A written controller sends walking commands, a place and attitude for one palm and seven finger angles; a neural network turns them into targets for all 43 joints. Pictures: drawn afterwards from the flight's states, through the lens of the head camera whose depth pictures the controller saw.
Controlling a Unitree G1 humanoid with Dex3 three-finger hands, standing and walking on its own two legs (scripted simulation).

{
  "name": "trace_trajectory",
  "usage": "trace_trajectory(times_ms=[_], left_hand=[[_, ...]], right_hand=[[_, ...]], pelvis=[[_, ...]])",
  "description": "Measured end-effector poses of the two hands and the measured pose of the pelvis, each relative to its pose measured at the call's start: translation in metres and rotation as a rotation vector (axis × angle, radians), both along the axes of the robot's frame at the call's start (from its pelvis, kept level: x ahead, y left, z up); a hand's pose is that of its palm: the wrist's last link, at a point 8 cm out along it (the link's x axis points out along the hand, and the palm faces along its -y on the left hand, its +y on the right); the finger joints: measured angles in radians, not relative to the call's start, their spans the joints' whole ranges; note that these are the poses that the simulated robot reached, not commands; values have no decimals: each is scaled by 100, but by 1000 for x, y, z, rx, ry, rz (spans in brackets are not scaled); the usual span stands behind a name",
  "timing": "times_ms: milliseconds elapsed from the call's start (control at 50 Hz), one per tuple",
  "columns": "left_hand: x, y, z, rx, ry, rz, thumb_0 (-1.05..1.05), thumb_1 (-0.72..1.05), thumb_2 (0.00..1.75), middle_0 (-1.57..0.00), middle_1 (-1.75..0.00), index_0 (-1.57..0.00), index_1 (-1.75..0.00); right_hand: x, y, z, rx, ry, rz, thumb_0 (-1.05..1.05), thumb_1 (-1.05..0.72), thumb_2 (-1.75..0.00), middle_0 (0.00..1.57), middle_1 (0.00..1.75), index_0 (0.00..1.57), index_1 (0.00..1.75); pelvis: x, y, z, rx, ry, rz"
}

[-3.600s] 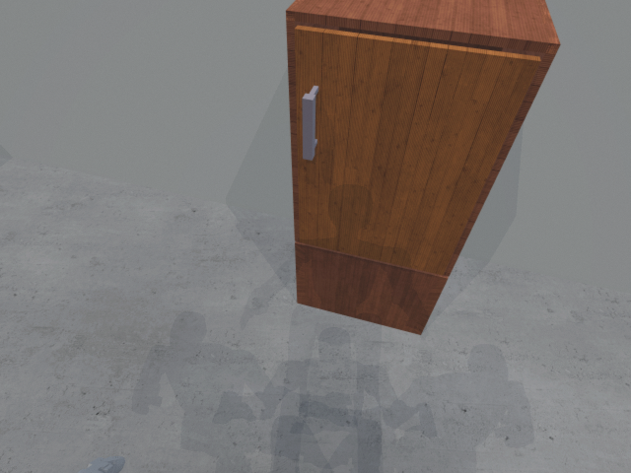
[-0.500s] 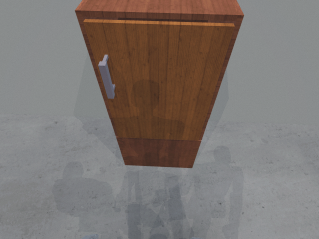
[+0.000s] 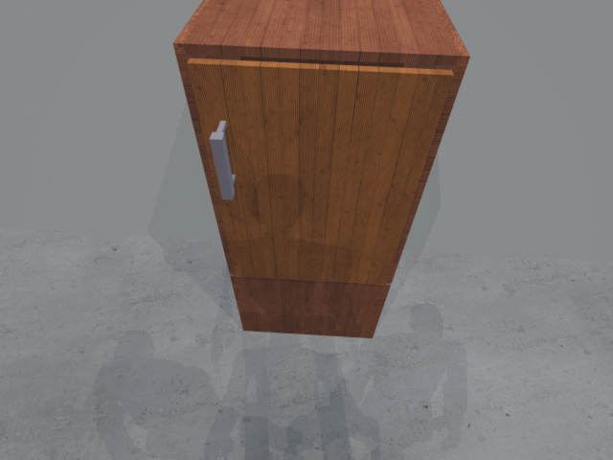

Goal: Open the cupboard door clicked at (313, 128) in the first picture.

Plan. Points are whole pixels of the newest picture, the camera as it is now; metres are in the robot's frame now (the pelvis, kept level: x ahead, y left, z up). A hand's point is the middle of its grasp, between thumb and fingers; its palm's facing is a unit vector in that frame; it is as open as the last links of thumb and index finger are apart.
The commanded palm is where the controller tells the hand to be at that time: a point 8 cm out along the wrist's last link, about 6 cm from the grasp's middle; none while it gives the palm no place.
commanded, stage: come to a stop and stand still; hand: left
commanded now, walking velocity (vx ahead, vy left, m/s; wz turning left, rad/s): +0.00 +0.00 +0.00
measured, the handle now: (225, 161) +0.60 +0.19 +0.04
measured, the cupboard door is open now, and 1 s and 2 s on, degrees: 0 0 0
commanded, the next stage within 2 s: look again from close up in 0.60 s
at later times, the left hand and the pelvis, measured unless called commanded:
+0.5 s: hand out of the picture -0.03 +0.12 -0.17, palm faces +0.06 -0.99 -0.16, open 7.4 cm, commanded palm none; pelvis -0.01 -0.04 +0.00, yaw +1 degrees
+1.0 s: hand out of the picture +0.01 +0.18 -0.17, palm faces +0.09 -0.96 -0.26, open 7.4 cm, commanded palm none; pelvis -0.02 -0.02 +0.00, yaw +3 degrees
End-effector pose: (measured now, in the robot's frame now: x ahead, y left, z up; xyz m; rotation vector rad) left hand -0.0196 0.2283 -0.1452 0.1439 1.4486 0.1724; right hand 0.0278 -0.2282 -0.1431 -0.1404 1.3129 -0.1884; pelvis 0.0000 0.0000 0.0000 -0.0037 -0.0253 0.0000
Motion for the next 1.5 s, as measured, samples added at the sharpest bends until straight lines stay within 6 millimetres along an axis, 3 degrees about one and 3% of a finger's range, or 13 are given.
trace_trajectory(times_ms=[220,380,520,700,800,940,1040,1140,1300,1500], left_hand=[[-13,-46,2,-53,-1,11,1,91,89,-20,-30,-20,-30],[-18,-59,3,-48,0,20,1,91,89,-20,-30,-20,-30],[-19,-63,3,-41,-7,27,1,91,89,-20,-30,-20,-30],[-18,-66,2,-43,-12,36,0,91,89,-20,-30,-20,-30],[-13,-49,2,-14,-55,19,1,91,89,-20,-30,-20,-30],[10,-12,5,49,-168,23,1,91,89,-20,-30,-20,-30],[28,11,12,79,-239,-2,1,91,89,-20,-30,-20,-30],[36,26,19,96,-281,-25,1,91,89,-20,-30,-20,-30],[22,37,22,95,-264,-38,1,91,89,-20,-30,-20,-30],[-24,23,8,41,-121,-9,0,91,89,-20,-30,-20,-30]], right_hand=[[-51,0,-2,56,132,0,0,-92,-90,20,30,20,30],[-76,2,-4,89,183,-19,0,-91,-90,20,30,20,30],[-83,-1,-6,97,197,-22,0,-91,-90,20,30,20,30],[-74,-8,-4,79,179,-13,0,-91,-90,20,30,20,30],[-54,-21,-6,45,95,20,0,-91,-90,20,30,20,30],[-11,-39,0,-28,-39,62,0,-91,-90,20,30,20,30],[14,-41,10,-56,-133,93,0,-91,-90,20,30,20,30],[25,-37,18,-62,-181,123,0,-91,-90,20,30,20,30],[11,-30,21,-57,-155,137,0,-91,-90,20,30,20,30],[-43,-16,9,-27,1,87,0,-91,-90,20,30,20,30]], pelvis=[[-6,-19,5,10,-4,11],[-9,-30,5,10,-2,14],[-9,-36,5,9,0,17],[-7,-39,4,7,2,21],[-11,-36,-1,2,12,50],[-13,-25,-5,0,-10,57],[-20,-17,-4,2,-26,49],[-28,-11,-2,3,-33,46],[-40,-3,2,3,-30,47],[-39,4,2,1,-14,41]])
